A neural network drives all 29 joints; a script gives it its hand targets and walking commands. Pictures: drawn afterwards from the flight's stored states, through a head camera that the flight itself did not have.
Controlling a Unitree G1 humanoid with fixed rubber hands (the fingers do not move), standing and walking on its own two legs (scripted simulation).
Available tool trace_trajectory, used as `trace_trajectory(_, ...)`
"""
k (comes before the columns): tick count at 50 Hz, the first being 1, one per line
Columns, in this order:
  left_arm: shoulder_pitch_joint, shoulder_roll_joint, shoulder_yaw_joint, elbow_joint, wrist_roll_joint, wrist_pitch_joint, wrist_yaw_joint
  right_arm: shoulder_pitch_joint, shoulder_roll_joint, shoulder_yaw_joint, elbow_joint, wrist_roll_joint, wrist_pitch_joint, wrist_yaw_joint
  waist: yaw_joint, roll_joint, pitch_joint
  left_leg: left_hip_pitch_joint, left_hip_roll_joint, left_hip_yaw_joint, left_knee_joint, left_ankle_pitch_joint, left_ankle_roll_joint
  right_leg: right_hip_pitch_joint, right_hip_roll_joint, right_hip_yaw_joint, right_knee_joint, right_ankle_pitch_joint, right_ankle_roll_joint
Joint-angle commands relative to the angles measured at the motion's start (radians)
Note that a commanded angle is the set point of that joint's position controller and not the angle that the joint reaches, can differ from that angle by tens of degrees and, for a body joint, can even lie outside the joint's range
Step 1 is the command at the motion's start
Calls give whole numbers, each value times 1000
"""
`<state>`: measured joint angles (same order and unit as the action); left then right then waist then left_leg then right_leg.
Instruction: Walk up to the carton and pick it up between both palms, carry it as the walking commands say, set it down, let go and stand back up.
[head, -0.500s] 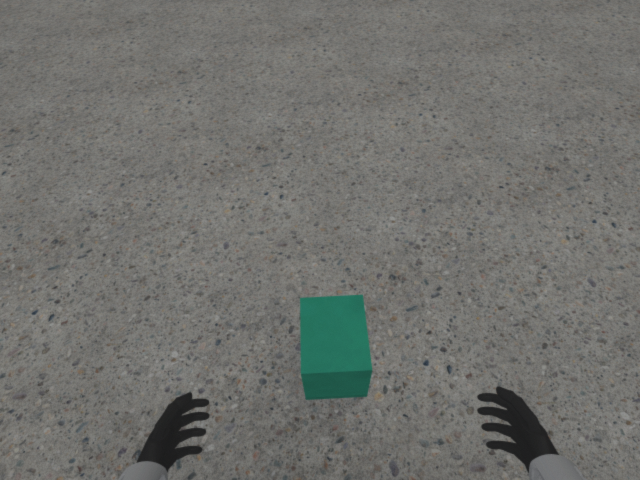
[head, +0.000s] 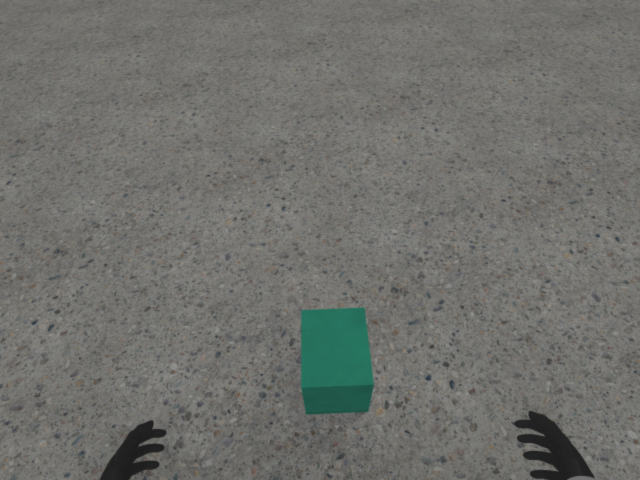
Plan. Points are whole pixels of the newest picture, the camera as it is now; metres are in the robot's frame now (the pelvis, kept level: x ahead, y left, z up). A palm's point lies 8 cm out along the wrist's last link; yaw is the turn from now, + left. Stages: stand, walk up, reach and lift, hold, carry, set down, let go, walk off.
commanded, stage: stand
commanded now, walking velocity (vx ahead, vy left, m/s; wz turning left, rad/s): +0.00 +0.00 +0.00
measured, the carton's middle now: (335, 361) +0.54 +0.00 -0.66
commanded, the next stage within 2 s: none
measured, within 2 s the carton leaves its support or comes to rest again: neither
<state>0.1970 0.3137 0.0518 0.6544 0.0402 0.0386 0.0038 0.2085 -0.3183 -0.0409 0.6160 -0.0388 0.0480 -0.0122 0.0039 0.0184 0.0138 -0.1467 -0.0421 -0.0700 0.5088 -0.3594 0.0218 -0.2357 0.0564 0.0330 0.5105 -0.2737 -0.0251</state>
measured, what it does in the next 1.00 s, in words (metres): stands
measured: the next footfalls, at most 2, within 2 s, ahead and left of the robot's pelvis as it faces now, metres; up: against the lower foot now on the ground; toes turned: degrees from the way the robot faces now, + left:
none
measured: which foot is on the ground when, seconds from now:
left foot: down 0.00-1.00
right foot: down 0.00-1.00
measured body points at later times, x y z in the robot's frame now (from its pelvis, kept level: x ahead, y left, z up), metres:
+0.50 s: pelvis +0.01 +0.00 +0.00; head +0.02 +0.00 +0.45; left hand +0.15 +0.30 -0.10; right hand +0.14 -0.29 -0.10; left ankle -0.06 +0.11 -0.73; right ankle +0.00 -0.10 -0.73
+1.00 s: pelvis -0.01 +0.00 +0.01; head -0.01 -0.01 +0.46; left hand +0.10 +0.31 -0.10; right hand +0.10 -0.31 -0.10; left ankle -0.06 +0.11 -0.74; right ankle +0.00 -0.10 -0.74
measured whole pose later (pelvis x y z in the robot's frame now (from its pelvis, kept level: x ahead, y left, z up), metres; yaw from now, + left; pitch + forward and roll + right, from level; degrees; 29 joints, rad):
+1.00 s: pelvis -0.01 +0.00 +0.01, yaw +0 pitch -2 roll +0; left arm 0.13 0.36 0.02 0.97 0.02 0.00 0.02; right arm 0.17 -0.37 -0.01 0.93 -0.03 0.00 -0.03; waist 0.01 0.01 0.02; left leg -0.04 -0.04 -0.08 0.35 -0.27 0.02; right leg -0.14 0.05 0.03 0.38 -0.20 -0.03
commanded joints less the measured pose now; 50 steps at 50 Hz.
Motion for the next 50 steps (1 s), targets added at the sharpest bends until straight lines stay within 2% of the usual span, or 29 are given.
trace_trajectory(1, -52, 126, 26, -38, -2, -33, 9, -39, -130, -30, -39, 2, -32, -8, -3, -10, -83, -41, 93, -61, -69, 320, -34, 89, -107, 86, -44, 287, 10)
trace_trajectory(6, -45, 151, 21, 17, -5, -37, 20, -26, -152, -25, 17, 1, -39, -16, -4, -12, -95, -11, 99, -66, -62, 406, -33, 116, -117, 91, -36, 361, 4)
trace_trajectory(18, -65, 172, 14, 97, -12, -44, 27, -28, -178, -14, 97, 9, -46, -25, -5, -9, -74, 12, 110, -78, -86, 467, -28, 157, -128, 97, -50, 420, -2)
trace_trajectory(50, -108, 209, -3, 274, -19, -55, 19, -70, -212, 2, 268, 14, -62, -17, 2, -13, -10, 19, 128, -101, -218, 273, -11, 161, -145, 131, -175, 259, -6)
